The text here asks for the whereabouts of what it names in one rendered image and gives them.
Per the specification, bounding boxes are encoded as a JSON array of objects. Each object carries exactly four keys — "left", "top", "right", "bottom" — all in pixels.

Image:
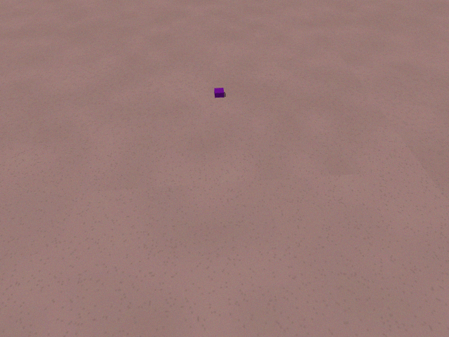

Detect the small box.
[{"left": 214, "top": 88, "right": 224, "bottom": 98}]

